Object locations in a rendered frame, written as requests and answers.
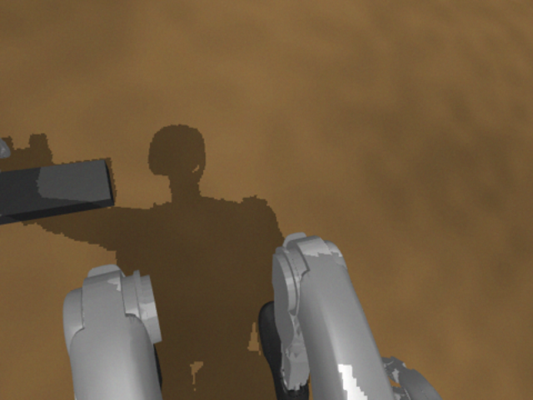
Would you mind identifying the carton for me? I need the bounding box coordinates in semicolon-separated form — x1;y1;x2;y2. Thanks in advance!
0;159;115;225

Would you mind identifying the right robot hand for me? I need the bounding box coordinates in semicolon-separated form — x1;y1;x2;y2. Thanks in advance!
381;356;443;400

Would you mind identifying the right robot foot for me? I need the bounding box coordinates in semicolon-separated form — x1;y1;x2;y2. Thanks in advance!
258;301;309;400

